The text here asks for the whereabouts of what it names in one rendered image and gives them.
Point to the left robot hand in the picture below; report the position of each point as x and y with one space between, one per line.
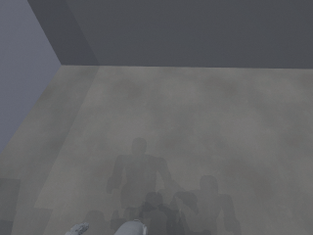
78 229

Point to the left robot thigh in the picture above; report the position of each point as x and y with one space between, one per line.
132 228

